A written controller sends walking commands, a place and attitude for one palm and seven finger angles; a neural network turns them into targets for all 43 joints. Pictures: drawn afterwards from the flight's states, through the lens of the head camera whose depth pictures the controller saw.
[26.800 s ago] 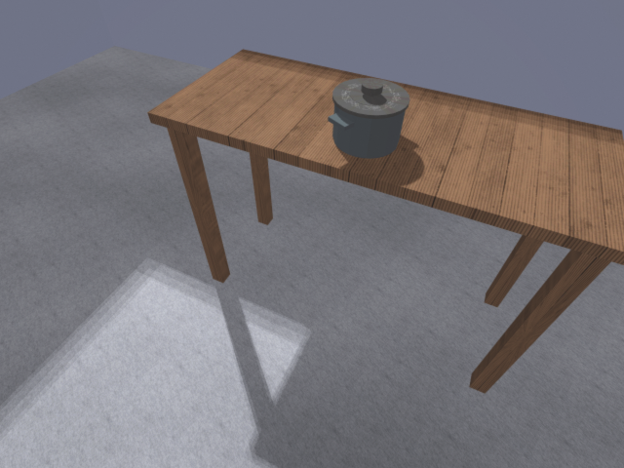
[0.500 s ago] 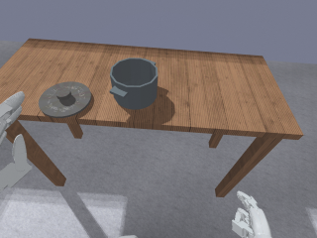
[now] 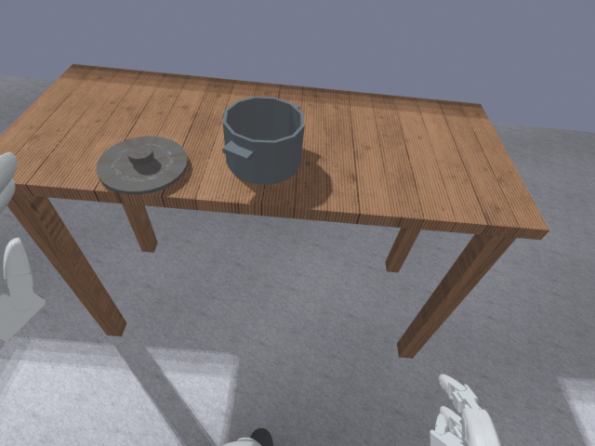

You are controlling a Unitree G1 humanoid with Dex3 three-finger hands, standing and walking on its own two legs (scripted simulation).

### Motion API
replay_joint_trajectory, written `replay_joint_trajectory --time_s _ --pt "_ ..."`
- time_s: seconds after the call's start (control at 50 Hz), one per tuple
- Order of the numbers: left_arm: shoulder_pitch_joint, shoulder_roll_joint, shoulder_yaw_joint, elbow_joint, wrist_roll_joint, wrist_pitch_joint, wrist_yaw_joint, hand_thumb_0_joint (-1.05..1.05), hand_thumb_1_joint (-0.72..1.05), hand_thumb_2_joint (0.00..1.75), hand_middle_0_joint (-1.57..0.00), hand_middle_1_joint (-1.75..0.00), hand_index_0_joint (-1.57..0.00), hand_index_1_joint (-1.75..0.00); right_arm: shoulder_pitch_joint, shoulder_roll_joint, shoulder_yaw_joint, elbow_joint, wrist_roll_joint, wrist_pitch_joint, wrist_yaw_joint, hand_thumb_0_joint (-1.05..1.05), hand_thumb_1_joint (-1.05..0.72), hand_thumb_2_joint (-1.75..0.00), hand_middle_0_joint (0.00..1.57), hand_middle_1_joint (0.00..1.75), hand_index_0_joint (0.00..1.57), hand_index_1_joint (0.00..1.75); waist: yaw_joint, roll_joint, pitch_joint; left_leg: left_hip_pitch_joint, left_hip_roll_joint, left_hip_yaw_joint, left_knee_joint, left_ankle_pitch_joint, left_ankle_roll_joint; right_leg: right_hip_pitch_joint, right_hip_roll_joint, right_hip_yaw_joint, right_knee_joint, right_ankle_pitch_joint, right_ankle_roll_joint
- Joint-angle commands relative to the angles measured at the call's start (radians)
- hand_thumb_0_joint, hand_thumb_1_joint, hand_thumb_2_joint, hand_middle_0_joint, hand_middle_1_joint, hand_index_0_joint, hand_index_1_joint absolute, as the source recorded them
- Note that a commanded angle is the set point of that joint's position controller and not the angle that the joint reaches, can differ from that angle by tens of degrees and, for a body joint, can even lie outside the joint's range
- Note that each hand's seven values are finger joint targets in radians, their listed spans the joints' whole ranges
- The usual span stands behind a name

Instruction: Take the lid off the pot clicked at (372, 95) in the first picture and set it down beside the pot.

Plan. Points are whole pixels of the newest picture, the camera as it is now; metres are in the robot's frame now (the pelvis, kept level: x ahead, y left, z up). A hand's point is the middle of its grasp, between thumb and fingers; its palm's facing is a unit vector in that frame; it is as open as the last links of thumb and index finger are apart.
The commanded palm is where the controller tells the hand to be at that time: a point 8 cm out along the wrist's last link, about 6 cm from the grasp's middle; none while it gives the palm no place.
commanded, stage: step back with the hand held close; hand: left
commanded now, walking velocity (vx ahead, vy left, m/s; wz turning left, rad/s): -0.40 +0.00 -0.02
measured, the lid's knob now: (140, 154) +0.60 +0.34 +0.01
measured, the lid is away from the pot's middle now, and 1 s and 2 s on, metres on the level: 0.24 0.24 0.24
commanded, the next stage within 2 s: stop stepping back and stand still in 0.24 s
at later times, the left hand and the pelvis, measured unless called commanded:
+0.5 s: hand out of the picture +0.08 +0.25 +0.18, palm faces +0.14 -0.85 -0.51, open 7.4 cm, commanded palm +0.03 +0.30 +0.20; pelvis -0.13 +0.03 +0.01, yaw -5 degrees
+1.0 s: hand out of the picture +0.00 +0.27 +0.19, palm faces +0.28 -0.83 -0.48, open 7.4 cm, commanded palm -0.05 +0.33 +0.20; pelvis -0.18 +0.05 +0.00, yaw -2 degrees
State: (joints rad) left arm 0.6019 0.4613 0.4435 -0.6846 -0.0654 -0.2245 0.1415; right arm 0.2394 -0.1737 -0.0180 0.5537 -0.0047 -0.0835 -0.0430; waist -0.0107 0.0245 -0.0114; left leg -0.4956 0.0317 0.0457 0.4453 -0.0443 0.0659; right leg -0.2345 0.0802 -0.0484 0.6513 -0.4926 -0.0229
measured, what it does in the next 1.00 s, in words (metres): walks backwards: right foot, then left foot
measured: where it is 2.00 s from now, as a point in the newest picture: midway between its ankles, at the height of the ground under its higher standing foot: outside the picture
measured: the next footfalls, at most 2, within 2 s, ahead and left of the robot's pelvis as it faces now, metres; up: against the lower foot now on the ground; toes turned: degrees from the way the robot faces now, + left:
right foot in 0.04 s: -0.03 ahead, -0.12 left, +0.00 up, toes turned -3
left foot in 0.22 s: +0.05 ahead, +0.10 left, +0.00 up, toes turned -2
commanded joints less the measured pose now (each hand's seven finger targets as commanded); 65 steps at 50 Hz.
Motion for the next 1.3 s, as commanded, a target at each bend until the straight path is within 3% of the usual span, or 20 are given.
replay_joint_trajectory --time_s 0.0,0.04,0.14,0.2,0.3,0.32,0.34,0.36,0.38,0.46,0.52,0.58,0.74,0.86,0.92,1.0,1.1,1.12,1.2,1.28 --pt "-0.041 0.127 0.045 -0.226 0.001 -0.068 0.003 0.0 0.9 0.9 -0.2 -0.3 -0.2 -0.3 -0.073 -0.129 -0.056 -0.098 0.009 -0.029 -0.003 0.0 -0.9 -0.9 0.2 0.3 0.2 0.3 -0.012 -0.091 -0.121 0.306 0.02 -0.055 0.243 -0.311 -0.105 -0.201 -0.288 0.25 -0.476 0.152 -0.084" --pt "-0.146 0.199 0.089 -0.247 0.003 -0.081 0.017 0.0 0.9 0.9 -0.2 -0.3 -0.2 -0.3 -0.119 -0.118 -0.033 -0.101 0.001 -0.038 -0.02 0.0 -0.9 -0.9 0.2 0.3 0.2 0.3 0.001 -0.165 -0.11 0.163 -0.044 -0.034 0.567 -0.436 -0.104 -0.165 -0.455 0.291 -0.429 0.678 -0.16" --pt "-0.128 0.1 0.022 -0.142 0.002 -0.029 -0.009 0.0 0.9 0.9 -0.2 -0.3 -0.2 -0.3 -0.162 -0.122 -0.005 -0.103 0.022 -0.014 -0.046 0.0 -0.9 -0.9 0.2 0.3 0.2 0.3 -0.033 -0.047 0.009 0.151 -0.02 -0.049 0.079 -0.179 -0.077 -0.063 -0.261 0.101 -0.141 0.823 -0.045" --pt "-0.135 0.143 0.062 -0.192 -0.005 -0.062 -0.005 0.0 0.9 0.9 -0.2 -0.3 -0.2 -0.3 -0.116 -0.153 -0.038 -0.102 0.004 -0.05 -0.033 0.0 -0.9 -0.9 0.2 0.3 0.2 0.3 -0.006 0.269 -0.113 0.378 0.284 -0.331 -0.056 0.767 0.044 -0.212 -0.049 0.118 0.21 -0.018 0.022" --pt "0.044 0.153 0.115 -0.305 -0.036 -0.036 -0.023 0.0 0.9 0.9 -0.2 -0.3 -0.2 -0.3 -0.097 -0.158 -0.053 -0.135 0.0 -0.062 0.011 0.0 -0.9 -0.9 0.2 0.3 0.2 0.3 0.006 0.183 -0.238 0.312 0.28 -0.298 -0.129 0.379 0.064 -0.15 -0.027 0.127 0.308 -0.028 0.043" --pt "-0.179 -0.178 -0.316 0.708 0.103 0.163 -0.119 0.0 0.9 0.9 -0.2 -0.3 -0.2 -0.3 -0.078 -0.274 -0.085 0.131 -0.023 -0.071 0.025 0.0 -0.9 -0.9 0.2 0.3 0.2 0.3 -0.087 0.207 -0.105 0.243 0.278 -0.396 0.109 0.785 0.088 -0.334 -0.085 0.17 0.448 0.005 0.049" --pt "-0.217 0.221 0.113 -0.6 -0.027 0.024 -0.047 0.0 0.9 0.9 -0.2 -0.3 -0.2 -0.3 -0.157 -0.136 -0.084 -0.188 0.04 -0.066 0.048 0.0 -0.9 -0.9 0.2 0.3 0.2 0.3 0.027 0.013 -0.305 0.365 0.256 -0.172 -0.134 0.178 0.024 -0.137 -0.001 0.138 0.368 -0.001 0.074" --pt "0.093 0.251 0.228 -0.373 -0.043 -0.007 -0.011 0.0 0.9 0.9 -0.2 -0.3 -0.2 -0.3 -0.088 -0.167 -0.072 -0.164 0.025 -0.062 0.017 0.0 -0.9 -0.9 0.2 0.3 0.2 0.3 -0.001 0.181 -0.24 0.254 0.231 -0.221 -0.192 -0.152 0.032 -0.139 -0.008 0.063 0.33 0.029 0.052" --pt "0.144 0.273 0.201 -0.421 -0.035 -0.012 -0.008 0.0 0.9 0.9 -0.2 -0.3 -0.2 -0.3 -0.09 -0.158 -0.067 -0.199 0.021 -0.061 0.015 0.0 -0.9 -0.9 0.2 0.3 0.2 0.3 0.015 0.072 -0.262 0.175 0.186 -0.268 -0.262 -0.444 0.005 -0.068 0.03 0.014 0.298 0.003 0.036" --pt "0.227 0.16 0.13 -0.399 -0.022 0.03 0.018 0.0 0.9 0.9 -0.2 -0.3 -0.2 -0.3 -0.13 -0.122 -0.025 -0.166 0.011 -0.049 0.016 0.0 -0.9 -0.9 0.2 0.3 0.2 0.3 0.03 0.357 -0.144 -0.04 0.113 -0.175 -0.375 -0.721 -0.093 0.261 0.022 -0.071 -0.124 -0.017 -0.015" --pt "0.115 0.167 0.113 -0.274 0.005 0.029 0.019 0.0 0.9 0.9 -0.2 -0.3 -0.2 -0.3 -0.053 -0.134 -0.052 -0.102 0.014 -0.032 -0.01 0.0 -0.9 -0.9 0.2 0.3 0.2 0.3 -0.013 -0.113 -0.101 0.193 -0.066 0.019 0.25 -0.425 -0.111 0.0 -0.226 0.113 -0.501 0.1 -0.104" --pt "-0.092 0.173 0.115 -0.159 -0.006 0.041 0.015 0.0 0.9 0.9 -0.2 -0.3 -0.2 -0.3 -0.08 -0.149 -0.046 -0.058 0.022 -0.015 -0.02 0.0 -0.9 -0.9 0.2 0.3 0.2 0.3 -0.039 -0.205 -0.088 0.037 -0.057 -0.104 0.8 -0.292 -0.08 -0.197 -0.434 0.283 -0.508 0.109 -0.19" --pt "-0.194 0.048 -0.046 0.03 0.016 0.01 0.007 0.0 0.9 0.9 -0.2 -0.3 -0.2 -0.3 -0.136 -0.143 -0.028 -0.085 0.03 -0.067 -0.059 0.0 -0.9 -0.9 0.2 0.3 0.2 0.3 -0.004 -0.102 0.075 0.201 -0.011 0.06 0.03 -0.376 -0.018 -0.105 -0.274 0.168 -0.379 -0.114 -0.098" --pt "0.023 0.143 0.061 -0.348 0.006 -0.001 0.022 0.0 0.9 0.9 -0.2 -0.3 -0.2 -0.3 -0.115 -0.151 -0.021 -0.141 0.026 -0.092 -0.027 0.0 -0.9 -0.9 0.2 0.3 0.2 0.3 0.009 0.238 -0.042 0.349 0.209 -0.232 -0.088 -0.023 0.065 -0.115 -0.073 -0.039 -0.067 0.104 0.024" --pt "0.023 0.135 0.081 -0.293 0.008 0.013 0.037 0.0 0.9 0.9 -0.2 -0.3 -0.2 -0.3 -0.118 -0.159 -0.024 -0.124 0.033 -0.095 -0.023 0.0 -0.9 -0.9 0.2 0.3 0.2 0.3 0.016 0.153 0.0 0.152 0.141 -0.089 0.001 -0.166 0.01 0.09 -0.078 -0.001 -0.166 0.217 0.003" --pt "-0.023 0.125 0.084 -0.136 -0.001 -0.003 0.045 0.0 0.9 0.9 -0.2 -0.3 -0.2 -0.3 -0.102 -0.141 -0.043 -0.103 0.04 -0.071 -0.02 0.0 -0.9 -0.9 0.2 0.3 0.2 0.3 -0.001 -0.207 -0.036 -0.032 -0.008 0.012 0.402 -0.42 -0.056 0.212 -0.364 0.425 -0.327 0.405 -0.162" --pt "-0.048 0.061 0.047 -0.084 -0.009 -0.011 0.027 0.0 0.9 0.9 -0.2 -0.3 -0.2 -0.3 -0.128 -0.164 -0.03 -0.116 0.032 -0.042 -0.027 0.0 -0.9 -0.9 0.2 0.3 0.2 0.3 -0.022 0.096 -0.009 0.342 0.125 -0.18 -0.07 -0.122 0.006 -0.068 -0.129 0.011 -0.026 0.309 0.003" --pt "-0.193 -0.199 -0.346 0.689 0.124 0.135 -0.103 0.0 0.9 0.9 -0.2 -0.3 -0.2 -0.3 -0.005 -0.287 -0.087 0.152 0.006 -0.081 0.067 0.0 -0.9 -0.9 0.2 0.3 0.2 0.3 -0.119 0.221 0.076 0.242 0.214 -0.355 -0.028 0.137 0.055 -0.351 -0.108 -0.092 0.311 0.123 0.037" --pt "-0.303 -0.204 -0.361 0.764 0.108 0.225 -0.126 0.0 0.9 0.9 -0.2 -0.3 -0.2 -0.3 0.045 -0.252 -0.08 0.079 -0.04 -0.002 0.04 0.0 -0.9 -0.9 0.2 0.3 0.2 0.3 -0.066 -0.069 -0.051 0.316 0.302 -0.476 0.023 0.41 0.196 -0.463 -0.124 0.145 0.567 -0.098 0.046" --pt "-0.412 -0.184 -0.381 1.018 0.093 0.232 -0.145 0.0 0.9 0.9 -0.2 -0.3 -0.2 -0.3 0.007 -0.233 -0.057 0.12 -0.043 0.034 0.025 0.0 -0.9 -0.9 0.2 0.3 0.2 0.3 -0.021 -0.003 -0.069 0.287 0.201 -0.262 0.007 0.283 0.103 -0.257 -0.111 0.071 0.238 -0.022 0.054"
